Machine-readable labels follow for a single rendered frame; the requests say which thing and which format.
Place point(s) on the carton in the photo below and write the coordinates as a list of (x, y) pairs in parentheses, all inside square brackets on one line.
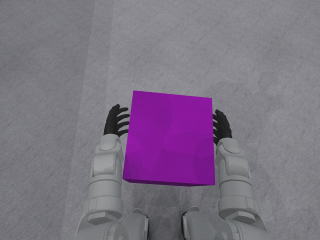
[(170, 140)]

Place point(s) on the right robot hand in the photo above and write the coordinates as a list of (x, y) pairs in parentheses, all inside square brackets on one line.
[(223, 127)]

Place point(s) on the robot left thigh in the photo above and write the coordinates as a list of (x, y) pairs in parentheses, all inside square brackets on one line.
[(136, 225)]

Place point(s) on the left robot hand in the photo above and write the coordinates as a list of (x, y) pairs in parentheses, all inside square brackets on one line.
[(112, 126)]

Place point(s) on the robot right forearm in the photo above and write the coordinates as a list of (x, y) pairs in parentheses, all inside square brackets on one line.
[(237, 201)]

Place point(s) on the robot left shin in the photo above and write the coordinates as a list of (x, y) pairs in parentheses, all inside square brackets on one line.
[(136, 210)]

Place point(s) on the robot left upper arm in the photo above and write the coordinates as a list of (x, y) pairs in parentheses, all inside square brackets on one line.
[(112, 230)]

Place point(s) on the robot left forearm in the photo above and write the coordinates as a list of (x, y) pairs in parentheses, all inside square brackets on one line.
[(104, 203)]

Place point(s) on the robot right upper arm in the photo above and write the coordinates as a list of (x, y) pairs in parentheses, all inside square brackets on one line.
[(235, 230)]

